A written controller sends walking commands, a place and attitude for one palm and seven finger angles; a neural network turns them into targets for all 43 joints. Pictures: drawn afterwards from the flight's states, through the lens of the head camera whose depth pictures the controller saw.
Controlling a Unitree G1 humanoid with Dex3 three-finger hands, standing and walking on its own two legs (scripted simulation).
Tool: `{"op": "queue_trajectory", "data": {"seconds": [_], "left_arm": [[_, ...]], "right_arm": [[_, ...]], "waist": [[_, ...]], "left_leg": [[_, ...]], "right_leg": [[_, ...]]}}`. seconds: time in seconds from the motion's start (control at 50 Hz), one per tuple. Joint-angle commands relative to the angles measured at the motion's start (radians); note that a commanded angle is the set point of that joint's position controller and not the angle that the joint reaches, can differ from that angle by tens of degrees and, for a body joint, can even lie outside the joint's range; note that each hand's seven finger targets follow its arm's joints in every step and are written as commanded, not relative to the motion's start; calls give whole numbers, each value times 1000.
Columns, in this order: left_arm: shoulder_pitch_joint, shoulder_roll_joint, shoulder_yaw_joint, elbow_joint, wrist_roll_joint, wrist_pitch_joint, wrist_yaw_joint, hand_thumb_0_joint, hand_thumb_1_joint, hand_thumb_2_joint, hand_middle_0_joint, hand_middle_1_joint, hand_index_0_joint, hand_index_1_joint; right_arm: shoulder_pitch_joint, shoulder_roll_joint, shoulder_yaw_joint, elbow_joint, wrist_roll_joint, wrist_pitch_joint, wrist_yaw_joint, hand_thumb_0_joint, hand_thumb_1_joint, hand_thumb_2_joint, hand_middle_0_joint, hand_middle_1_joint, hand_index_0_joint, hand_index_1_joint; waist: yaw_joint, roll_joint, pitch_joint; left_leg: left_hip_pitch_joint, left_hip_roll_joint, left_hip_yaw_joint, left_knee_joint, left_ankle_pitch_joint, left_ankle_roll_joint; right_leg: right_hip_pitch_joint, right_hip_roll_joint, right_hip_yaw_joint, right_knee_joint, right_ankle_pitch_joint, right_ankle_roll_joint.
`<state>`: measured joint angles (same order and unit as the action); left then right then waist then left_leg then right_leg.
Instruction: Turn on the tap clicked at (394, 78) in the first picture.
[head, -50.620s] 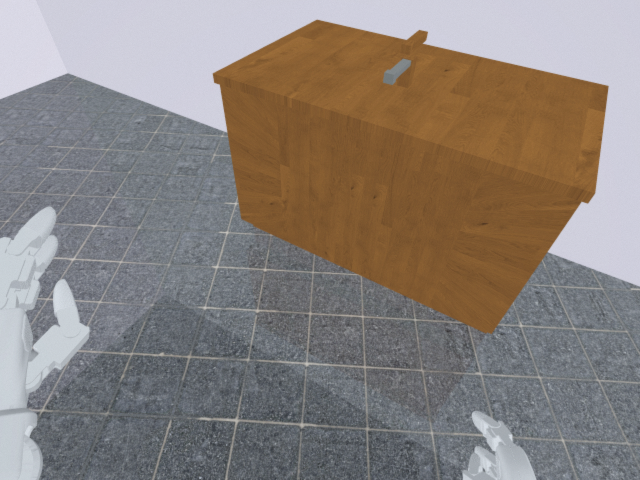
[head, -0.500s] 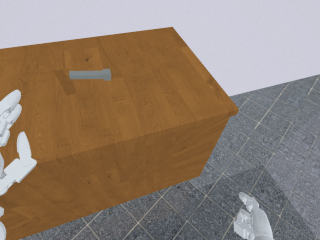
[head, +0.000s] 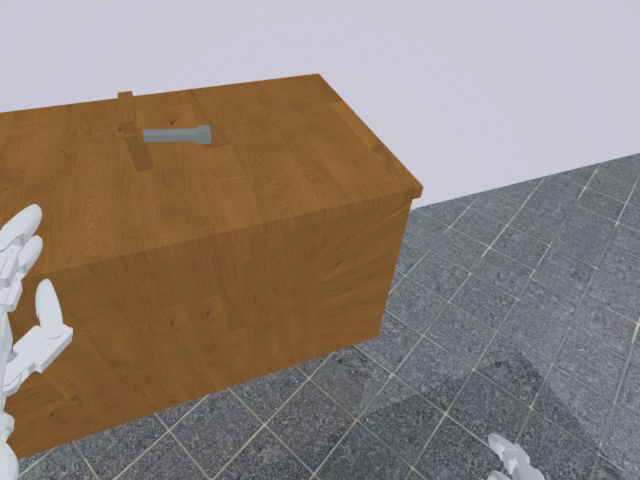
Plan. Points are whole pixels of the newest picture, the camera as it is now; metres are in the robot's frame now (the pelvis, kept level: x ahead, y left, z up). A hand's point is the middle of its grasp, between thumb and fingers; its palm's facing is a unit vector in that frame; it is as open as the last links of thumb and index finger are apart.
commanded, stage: stop stepping back and stand still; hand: left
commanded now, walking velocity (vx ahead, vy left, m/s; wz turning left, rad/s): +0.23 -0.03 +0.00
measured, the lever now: (204, 134) +0.77 +0.26 +0.05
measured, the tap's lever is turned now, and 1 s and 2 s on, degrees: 75 75 75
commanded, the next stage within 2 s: stand and check the lever's angle in 1.76 s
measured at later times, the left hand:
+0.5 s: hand (22, 465) +0.10 +0.21 +0.19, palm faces +0.42 -0.82 -0.40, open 7.5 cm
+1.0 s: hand (58, 479) +0.10 +0.18 +0.19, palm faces +0.44 -0.79 -0.42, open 7.4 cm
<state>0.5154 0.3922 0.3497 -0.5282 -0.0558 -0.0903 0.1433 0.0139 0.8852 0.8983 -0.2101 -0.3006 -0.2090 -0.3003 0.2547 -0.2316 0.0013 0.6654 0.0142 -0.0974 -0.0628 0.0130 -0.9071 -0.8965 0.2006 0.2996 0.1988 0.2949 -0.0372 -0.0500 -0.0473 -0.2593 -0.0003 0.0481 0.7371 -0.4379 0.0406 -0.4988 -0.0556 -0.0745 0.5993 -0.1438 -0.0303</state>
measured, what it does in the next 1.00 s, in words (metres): walks backwards: left foot, then right foot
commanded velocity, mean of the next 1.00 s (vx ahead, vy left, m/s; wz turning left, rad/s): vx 0.17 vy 0.06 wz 0.00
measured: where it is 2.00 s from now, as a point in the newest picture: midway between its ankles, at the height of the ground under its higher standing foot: outside the picture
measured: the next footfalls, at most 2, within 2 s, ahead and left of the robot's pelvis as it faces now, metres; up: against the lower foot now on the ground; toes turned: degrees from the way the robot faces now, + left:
left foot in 0.02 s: -0.04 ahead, +0.06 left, +0.00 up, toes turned +4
right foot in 0.24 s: +0.06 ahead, -0.12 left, +0.00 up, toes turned +0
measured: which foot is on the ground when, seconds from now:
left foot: up 0.00-0.00, down 0.02-1.00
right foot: down 0.00-0.02, up 0.04-0.22, down 0.24-0.42, up 0.44-0.68, down 0.70-1.00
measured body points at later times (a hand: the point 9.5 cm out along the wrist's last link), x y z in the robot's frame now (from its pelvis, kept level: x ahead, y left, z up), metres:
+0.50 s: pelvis -0.11 -0.03 -0.01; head -0.13 -0.03 +0.44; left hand +0.08 +0.25 +0.21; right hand +0.05 -0.26 -0.09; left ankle -0.10 +0.08 -0.72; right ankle -0.05 -0.13 -0.65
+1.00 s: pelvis -0.11 -0.07 +0.00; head -0.11 -0.07 +0.45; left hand +0.07 +0.22 +0.21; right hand +0.04 -0.33 -0.08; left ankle -0.10 +0.06 -0.72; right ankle -0.08 -0.18 -0.70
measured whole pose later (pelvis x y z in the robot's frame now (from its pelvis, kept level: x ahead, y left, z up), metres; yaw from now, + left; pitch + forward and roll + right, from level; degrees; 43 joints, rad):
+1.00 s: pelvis -0.11 -0.07 +0.00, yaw +2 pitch -2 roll +1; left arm 0.49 0.41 0.40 -0.54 -0.05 -0.16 0.17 0.01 0.88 0.90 -0.21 -0.30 -0.21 -0.30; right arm 0.24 -0.23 -0.04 0.64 0.02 -0.15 -0.08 0.01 -0.91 -0.90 0.20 0.30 0.20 0.29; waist -0.03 -0.02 0.04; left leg -0.31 0.02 0.03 0.65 -0.32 0.00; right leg -0.41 -0.03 -0.04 0.83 -0.46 0.00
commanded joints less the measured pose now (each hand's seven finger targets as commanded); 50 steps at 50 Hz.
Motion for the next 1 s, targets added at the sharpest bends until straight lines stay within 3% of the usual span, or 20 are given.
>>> {"op": "queue_trajectory", "data": {"seconds": [0.0,0.04,0.06,0.08,0.18,0.22,0.26,0.36,0.38,0.4,0.42,0.48,0.6,0.64,0.68,0.74,0.86,0.9,0.92,0.98], "left_arm": [[-114,178,140,-272,-5,-88,34,0,900,900,-200,-300,-200,-300],[-176,192,156,-214,28,-108,26,0,900,900,-200,-300,-200,-300],[-220,207,154,-217,28,-116,20,0,900,900,-200,-300,-200,-300],[-143,159,130,-87,26,-113,14,0,900,900,-200,-300,-200,-300],[-174,94,62,-23,14,-86,-30,0,900,900,-200,-300,-200,-300],[-239,179,117,-106,3,-92,-37,0,900,900,-200,-300,-200,-300],[-311,208,114,-221,8,-103,-45,0,900,900,-200,-300,-200,-300],[-180,185,132,-298,-4,-80,-1,0,900,900,-200,-300,-200,-300],[-198,200,148,-302,-2,-85,7,0,900,900,-200,-300,-200,-300],[-246,177,147,-307,0,-94,17,0,900,900,-200,-300,-200,-300],[-304,189,169,-266,31,-118,22,0,900,900,-200,-300,-200,-300],[-199,173,144,-56,31,-111,17,0,900,900,-200,-300,-200,-300],[-129,90,71,-107,12,-101,-3,0,900,900,-200,-300,-200,-300],[-138,107,80,-115,21,-97,2,0,900,900,-200,-300,-200,-300],[-188,184,112,-167,20,-108,-4,0,900,900,-200,-300,-200,-300],[-175,220,166,-221,-2,-127,-10,0,900,900,-200,-300,-200,-300],[-62,166,154,-272,-11,-124,35,0,900,900,-200,-300,-200,-300],[-91,163,162,-298,-4,-136,48,0,900,900,-200,-300,-200,-300],[-101,175,167,-246,9,-135,49,0,900,900,-200,-300,-200,-300],[-62,128,130,-139,9,-124,35,0,900,900,-200,-300,-200,-300]], "right_arm": [[-91,-132,-54,-195,-9,-97,-16,0,-900,-900,200,300,200,300],[-95,-92,-61,-152,-4,-105,6,0,-900,-900,200,300,200,300],[-100,-73,-51,-125,8,-112,15,0,-900,-900,200,300,200,300],[-91,-79,-50,-85,14,-113,16,0,-900,-900,200,300,200,300],[-109,-121,-51,-147,11,-75,-2,0,-900,-900,200,300,200,300],[-152,-92,-54,-180,23,-79,2,0,-900,-900,200,300,200,300],[-103,-92,-57,-115,14,-74,28,0,-900,-900,200,300,200,300],[-145,-56,-19,-125,8,-80,-9,0,-900,-900,200,300,200,300],[-125,-84,-16,-131,-2,-86,-17,0,-900,-900,200,300,200,300],[-125,-122,-29,-151,-13,-96,-19,0,-900,-900,200,300,200,300],[-123,-114,-43,-170,1,-115,-10,0,-900,-900,200,300,200,300],[-88,-66,-33,-99,17,-119,17,0,-900,-900,200,300,200,300],[-101,-106,-35,-157,4,-93,-1,0,-900,-900,200,300,200,300],[-114,-103,-37,-163,-4,-83,-7,0,-900,-900,200,300,200,300],[-147,-73,-42,-185,11,-75,-2,0,-900,-900,200,300,200,300],[-114,-94,-66,-135,15,-74,11,0,-900,-900,200,300,200,300],[-130,-88,-61,-173,3,-84,-27,0,-900,-900,200,300,200,300],[-124,-121,-62,-194,-1,-104,-32,0,-900,-900,200,300,200,300],[-94,-97,-62,-171,-3,-114,-30,0,-900,-900,200,300,200,300],[-97,-103,-51,-146,6,-112,-9,0,-900,-900,200,300,200,300]], "waist": [[16,424,-39],[-10,423,98],[11,282,134],[21,133,193],[40,35,60],[24,-283,40],[2,-185,-3],[0,-3,-43],[-6,159,-42],[-12,488,-4],[6,462,33],[1,118,104],[22,270,22],[53,134,0],[44,-229,-15],[14,-122,47],[6,127,-37],[20,427,-36],[-5,383,-11],[40,178,-4]], "left_leg": [[54,201,-232,-590,-48,142],[-89,312,-424,-571,50,239],[-92,332,-416,-541,25,238],[-91,323,-327,-484,103,203],[-279,59,-35,54,-159,54],[-339,-23,-47,585,-36,9],[-228,18,-81,593,69,-17],[168,32,-7,-67,-34,41],[179,40,-50,-265,-112,64],[101,231,-422,-524,-355,152],[-86,344,-523,-601,-251,231],[-22,331,-472,-499,-134,229],[-105,196,-164,-401,-100,109],[-227,108,-78,-127,-123,65],[-440,-14,-35,432,-32,8],[-316,78,-150,528,117,-19],[123,40,-26,-277,21,30],[119,258,-392,-455,-12,150],[93,276,-462,-465,88,180],[-17,198,-233,-283,344,97]], "right_leg": [[54,104,-9,368,-349,56],[-165,31,139,759,-268,44],[-218,-10,198,775,-274,39],[-228,-13,176,671,-286,31],[371,53,-4,-114,-157,36],[157,-265,570,-385,-441,-129],[-24,-256,572,-397,-679,-143],[-212,-152,230,-176,-608,-74],[-191,-63,153,48,-574,-47],[-234,129,3,509,-467,23],[-240,95,103,819,-342,30],[-387,-6,174,861,-249,33],[181,47,-48,60,-235,32],[414,61,-48,-156,-171,15],[442,-292,483,-351,-193,-134],[104,-322,463,-368,-467,-171],[58,-152,169,-76,-428,-61],[-27,76,-14,300,-412,34],[-59,59,46,367,-405,34],[208,31,43,-24,-231,38]]}}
